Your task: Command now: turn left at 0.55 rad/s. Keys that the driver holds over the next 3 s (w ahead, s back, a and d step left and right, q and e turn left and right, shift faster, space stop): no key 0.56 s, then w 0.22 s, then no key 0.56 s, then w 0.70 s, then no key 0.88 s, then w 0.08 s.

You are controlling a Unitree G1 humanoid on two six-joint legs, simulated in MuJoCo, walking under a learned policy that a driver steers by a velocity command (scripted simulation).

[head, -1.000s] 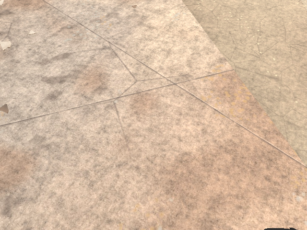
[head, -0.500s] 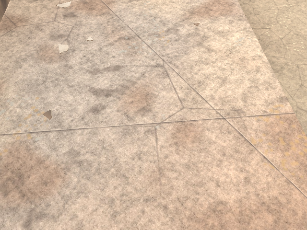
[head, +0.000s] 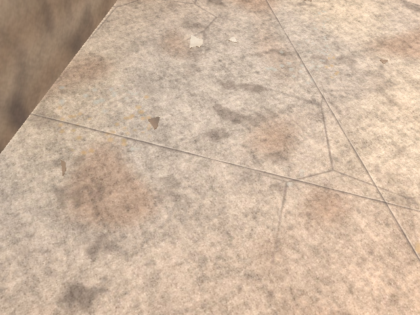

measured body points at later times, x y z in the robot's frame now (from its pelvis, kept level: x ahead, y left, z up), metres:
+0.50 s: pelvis +0.02 -0.02 +0.00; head +0.03 -0.03 +0.45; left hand +0.13 +0.25 -0.10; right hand +0.17 -0.27 -0.11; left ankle +0.01 +0.10 -0.74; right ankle +0.02 -0.15 -0.74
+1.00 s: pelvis +0.09 +0.01 +0.01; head +0.11 +0.03 +0.46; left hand +0.21 +0.29 -0.12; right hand +0.16 -0.25 -0.11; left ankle +0.04 +0.10 -0.74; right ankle +0.10 -0.13 -0.68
